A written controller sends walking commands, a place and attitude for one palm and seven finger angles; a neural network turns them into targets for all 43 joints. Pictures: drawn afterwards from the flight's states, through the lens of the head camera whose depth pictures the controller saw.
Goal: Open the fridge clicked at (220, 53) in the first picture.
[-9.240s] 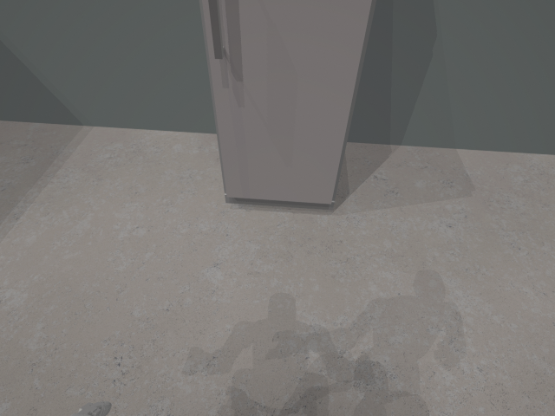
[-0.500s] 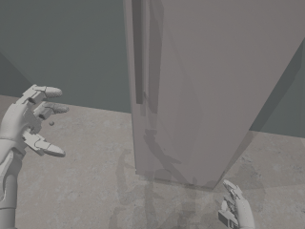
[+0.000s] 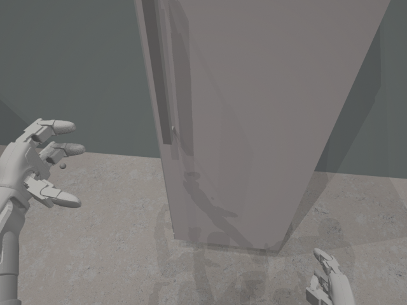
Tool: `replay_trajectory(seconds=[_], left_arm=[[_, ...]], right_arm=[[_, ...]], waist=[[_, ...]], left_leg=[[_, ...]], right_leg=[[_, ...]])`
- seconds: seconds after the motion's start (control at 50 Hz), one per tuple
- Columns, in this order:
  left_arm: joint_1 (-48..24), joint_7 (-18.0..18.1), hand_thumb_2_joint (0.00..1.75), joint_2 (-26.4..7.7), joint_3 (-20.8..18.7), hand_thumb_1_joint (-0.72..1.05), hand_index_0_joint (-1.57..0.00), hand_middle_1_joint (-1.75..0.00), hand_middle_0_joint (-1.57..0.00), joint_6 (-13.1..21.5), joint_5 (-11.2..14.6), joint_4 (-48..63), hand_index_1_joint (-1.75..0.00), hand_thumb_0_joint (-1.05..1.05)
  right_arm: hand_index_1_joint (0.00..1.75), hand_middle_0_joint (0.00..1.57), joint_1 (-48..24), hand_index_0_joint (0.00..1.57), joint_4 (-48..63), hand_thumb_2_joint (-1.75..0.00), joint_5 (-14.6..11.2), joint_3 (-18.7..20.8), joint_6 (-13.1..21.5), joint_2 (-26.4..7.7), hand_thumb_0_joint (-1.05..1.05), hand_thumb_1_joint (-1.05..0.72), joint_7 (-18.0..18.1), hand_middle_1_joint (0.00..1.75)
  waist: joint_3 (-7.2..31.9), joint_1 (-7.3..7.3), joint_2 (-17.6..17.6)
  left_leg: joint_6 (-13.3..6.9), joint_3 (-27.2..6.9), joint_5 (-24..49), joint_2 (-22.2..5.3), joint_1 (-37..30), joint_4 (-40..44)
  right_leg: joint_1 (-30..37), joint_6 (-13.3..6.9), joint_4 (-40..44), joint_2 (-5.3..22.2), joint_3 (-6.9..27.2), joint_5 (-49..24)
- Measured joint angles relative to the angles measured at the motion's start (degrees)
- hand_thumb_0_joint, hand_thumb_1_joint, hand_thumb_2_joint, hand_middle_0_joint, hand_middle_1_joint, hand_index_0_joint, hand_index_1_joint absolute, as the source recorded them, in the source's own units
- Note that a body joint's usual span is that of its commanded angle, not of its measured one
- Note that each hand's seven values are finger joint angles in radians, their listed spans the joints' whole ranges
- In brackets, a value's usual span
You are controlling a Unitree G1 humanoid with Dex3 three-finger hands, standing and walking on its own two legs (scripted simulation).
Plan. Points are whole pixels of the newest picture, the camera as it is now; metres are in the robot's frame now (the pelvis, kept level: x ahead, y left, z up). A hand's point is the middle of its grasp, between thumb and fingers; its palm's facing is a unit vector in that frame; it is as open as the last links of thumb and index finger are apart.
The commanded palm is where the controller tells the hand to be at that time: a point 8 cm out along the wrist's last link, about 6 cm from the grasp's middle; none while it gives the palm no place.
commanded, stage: raise the hand to about handle height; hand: left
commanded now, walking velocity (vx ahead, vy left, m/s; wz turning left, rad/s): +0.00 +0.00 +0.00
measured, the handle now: (161, 69) +0.56 +0.17 +0.23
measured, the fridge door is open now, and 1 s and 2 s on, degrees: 0 0 0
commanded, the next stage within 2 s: move the hooked fingers beside the handle in 0.06 s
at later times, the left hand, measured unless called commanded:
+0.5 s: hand (90, 148) +0.32 +0.25 +0.18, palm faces +0.03 -1.00 -0.03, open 14.0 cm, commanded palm +0.30 +0.30 +0.18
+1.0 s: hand (110, 131) +0.38 +0.24 +0.17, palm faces +0.06 -1.00 -0.01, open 14.0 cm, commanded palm +0.36 +0.29 +0.17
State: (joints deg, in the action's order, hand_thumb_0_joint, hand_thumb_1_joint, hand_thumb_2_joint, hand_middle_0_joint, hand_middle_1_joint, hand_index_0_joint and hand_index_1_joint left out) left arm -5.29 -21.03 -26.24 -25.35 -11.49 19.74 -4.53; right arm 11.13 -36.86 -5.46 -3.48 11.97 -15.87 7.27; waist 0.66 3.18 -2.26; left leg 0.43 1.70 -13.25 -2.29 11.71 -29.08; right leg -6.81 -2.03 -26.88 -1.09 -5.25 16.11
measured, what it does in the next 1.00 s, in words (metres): stands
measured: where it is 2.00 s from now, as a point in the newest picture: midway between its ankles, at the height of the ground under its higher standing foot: outside the picture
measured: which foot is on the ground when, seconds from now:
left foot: down 0.00-1.00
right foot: down 0.00-1.00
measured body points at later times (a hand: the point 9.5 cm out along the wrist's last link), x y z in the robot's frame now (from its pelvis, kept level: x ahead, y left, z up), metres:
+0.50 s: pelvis +0.00 +0.01 +0.00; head -0.01 +0.00 +0.45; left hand +0.32 +0.31 +0.18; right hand +0.19 -0.22 -0.07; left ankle +0.03 +0.12 -0.74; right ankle -0.01 -0.09 -0.74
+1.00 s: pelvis +0.01 +0.01 +0.00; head +0.00 +0.01 +0.45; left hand +0.37 +0.29 +0.18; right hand +0.17 -0.24 -0.08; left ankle +0.03 +0.12 -0.74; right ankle -0.01 -0.09 -0.74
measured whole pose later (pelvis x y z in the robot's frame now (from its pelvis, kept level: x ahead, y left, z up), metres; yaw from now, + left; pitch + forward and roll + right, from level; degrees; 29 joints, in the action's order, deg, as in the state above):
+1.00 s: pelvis +0.01 +0.01 +0.00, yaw -1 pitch -1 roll +0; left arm -23.9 -13.7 -23.0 -17.4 -13.2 13.6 -20.6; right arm 12.6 -38.8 -5.2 -2.5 7.0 -15.1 7.0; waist 1.7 0.7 -1.5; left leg -0.6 2.9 -13.7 -1.2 13.2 -28.1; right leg -8.9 -1.0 -26.4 0.0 -4.0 16.3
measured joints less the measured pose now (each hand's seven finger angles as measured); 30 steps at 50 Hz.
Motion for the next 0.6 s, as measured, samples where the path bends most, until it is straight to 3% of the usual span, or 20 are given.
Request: replay_trajectory(seconds=[0.1,0.22,0.34,0.5,0.6], left_arm=[[-0.18,-0.64,0.30,-0.21,0.47,-0.50,-0.30,-1.20,-0.30,-1.49,0.14,-1.05,-1.20,-0.02],[-0.14,-0.44,0.30,0.49,0.17,-0.50,-0.30,-1.20,-0.30,-0.42,0.37,-0.27,-1.20,-0.02],[-5.76,0.80,0.30,0.11,1.68,-0.50,-0.30,-1.20,-0.30,-0.55,-1.05,-5.59,-1.20,-0.02],[-10.68,2.40,0.30,2.48,6.42,-0.50,-0.30,-1.20,-0.30,0.56,-2.76,-6.64,-1.20,-0.02],[-13.50,4.01,0.30,3.03,6.98,-0.50,-0.30,-1.20,-0.30,-0.37,-3.57,-9.73,-1.20,-0.02]], right_arm=[[0.30,0.20,-0.53,0.20,0.10,-0.90,-0.21,0.10,-0.29,-0.16,0.01,-0.90,0.00,0.30],[0.30,0.20,-0.41,0.20,0.12,-0.90,0.02,0.09,-0.22,0.14,0.01,-0.90,0.06,0.30],[0.30,0.20,-0.37,0.20,-0.49,-0.90,-0.33,-0.03,-0.29,0.21,0.01,-0.90,0.49,0.30],[0.30,0.20,-0.27,0.20,-0.71,-0.90,-0.03,-0.17,-0.25,0.64,0.01,-0.90,0.66,0.30],[0.30,0.20,0.20,0.20,-1.00,-0.90,0.12,-0.64,-1.18,1.59,0.01,-0.90,0.12,0.30]], waist=[[0.02,-0.11,-0.55],[0.38,-0.05,-0.28],[-0.26,0.11,0.13],[-0.74,-0.76,0.04],[0.49,-1.70,0.69]], left_leg=[[0.08,0.06,-0.37,-0.17,0.65,-0.78],[-0.04,0.24,-0.71,-0.02,0.80,-1.13],[-0.28,-0.32,-0.81,0.31,1.64,-1.80],[-1.05,0.21,-0.27,1.13,2.04,-0.78],[-1.28,0.99,-0.24,1.37,1.91,0.13]], right_leg=[[-0.70,-0.01,-0.80,-0.12,0.10,0.35],[-1.02,0.11,-1.42,0.07,0.28,0.77],[-1.38,0.27,-1.63,0.35,-0.27,0.83],[-2.06,0.91,-0.99,1.16,0.20,0.27],[-2.49,1.19,-0.73,1.43,0.97,0.33]])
